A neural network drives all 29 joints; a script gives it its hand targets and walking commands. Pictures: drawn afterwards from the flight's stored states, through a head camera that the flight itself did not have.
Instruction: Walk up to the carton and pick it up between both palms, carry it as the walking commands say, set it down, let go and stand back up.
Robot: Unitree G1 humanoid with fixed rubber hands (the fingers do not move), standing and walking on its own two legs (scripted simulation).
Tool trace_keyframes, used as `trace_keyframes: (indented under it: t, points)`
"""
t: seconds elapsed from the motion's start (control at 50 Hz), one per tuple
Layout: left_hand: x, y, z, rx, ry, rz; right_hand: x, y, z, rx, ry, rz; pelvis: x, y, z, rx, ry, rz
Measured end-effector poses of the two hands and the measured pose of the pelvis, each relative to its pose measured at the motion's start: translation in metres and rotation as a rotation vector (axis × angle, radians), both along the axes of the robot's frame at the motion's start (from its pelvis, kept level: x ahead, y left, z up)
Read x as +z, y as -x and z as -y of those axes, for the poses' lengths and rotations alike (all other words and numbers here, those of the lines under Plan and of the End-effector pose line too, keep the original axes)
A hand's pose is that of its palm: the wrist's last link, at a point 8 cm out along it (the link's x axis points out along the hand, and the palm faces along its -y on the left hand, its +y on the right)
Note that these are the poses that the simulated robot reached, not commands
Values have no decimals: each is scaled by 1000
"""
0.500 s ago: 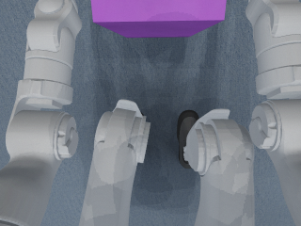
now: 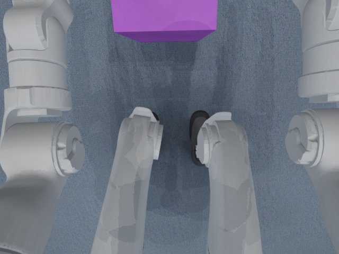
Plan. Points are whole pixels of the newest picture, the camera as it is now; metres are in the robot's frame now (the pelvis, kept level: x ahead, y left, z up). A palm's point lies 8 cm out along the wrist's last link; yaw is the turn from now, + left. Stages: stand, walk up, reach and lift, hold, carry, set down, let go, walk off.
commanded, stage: set down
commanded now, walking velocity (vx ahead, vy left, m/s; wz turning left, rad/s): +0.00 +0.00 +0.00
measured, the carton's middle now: out of the picture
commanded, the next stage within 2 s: let go in 0.58 s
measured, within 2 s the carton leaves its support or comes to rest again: neither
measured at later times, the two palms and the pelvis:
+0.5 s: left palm out of the picture +0.54 +0.21 +0.01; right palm out of the picture +0.57 -0.16 +0.02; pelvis -0.01 +0.01 +0.13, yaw -2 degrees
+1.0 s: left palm out of the picture +0.44 +0.22 +0.06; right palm out of the picture +0.46 -0.18 +0.05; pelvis +0.04 +0.01 +0.20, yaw -1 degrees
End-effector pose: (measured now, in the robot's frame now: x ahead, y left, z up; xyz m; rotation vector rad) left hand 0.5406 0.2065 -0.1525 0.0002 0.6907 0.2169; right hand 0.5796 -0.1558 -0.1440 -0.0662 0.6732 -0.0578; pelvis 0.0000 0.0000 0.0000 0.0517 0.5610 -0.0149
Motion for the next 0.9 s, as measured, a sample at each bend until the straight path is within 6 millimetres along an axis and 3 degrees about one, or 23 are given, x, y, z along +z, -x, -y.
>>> trace_keyframes:
  t: [0.1, 0.2, 0.28, 0.36, 0.52, 0.6, 0.74, 0.8, 0.9]
  points:
    - [33, 4, -18, 17, -9, 10, 24, 7, -6, 3, 7, -12, 28, -1, 1, 8, -2, -3]
    - [80, -1, -26, -1, -20, 51, 59, 10, -2, -1, 28, -18, 55, 2, -1, 13, 15, 10]
    - [113, -7, -22, -30, -17, 40, 94, 5, 1, -10, 17, -4, 76, 6, -6, 12, 33, 32]
    - [133, -8, -14, -40, -3, 8, 124, 1, 4, -14, 14, 2, 96, 10, -10, 6, 31, 50]
    - [168, -1, -5, -29, 10, 10, 167, 8, 3, 5, 22, -11, 136, 11, -12, -14, 29, 70]
    - [181, 1, -10, -20, -6, -15, 176, 9, 2, 5, 28, -43, 152, 9, -12, -14, 30, 77]
    - [185, 3, -16, -28, -36, -10, 172, 10, -5, 26, 55, -40, 167, 1, -9, -3, 29, 68]
    - [178, 18, -12, -82, -53, -44, 166, 26, -6, 39, 97, -60, 173, -6, -8, 5, 31, 80]
    - [175, 59, -10, -155, -93, -131, 166, 72, 7, 17, 153, -111, 186, -24, -9, 12, 34, 125]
